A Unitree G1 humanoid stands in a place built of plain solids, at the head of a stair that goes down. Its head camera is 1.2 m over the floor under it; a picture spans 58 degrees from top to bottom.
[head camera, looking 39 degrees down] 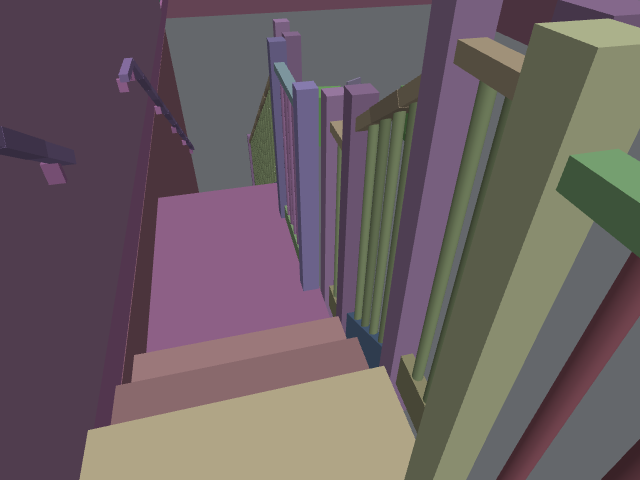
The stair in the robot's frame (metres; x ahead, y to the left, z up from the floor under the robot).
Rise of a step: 0.17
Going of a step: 0.26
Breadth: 0.90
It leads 14 degrees to the left of straight ahead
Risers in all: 3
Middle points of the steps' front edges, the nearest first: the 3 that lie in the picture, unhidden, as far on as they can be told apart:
0.73 0.23 0.00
0.98 0.29 -0.17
1.22 0.35 -0.33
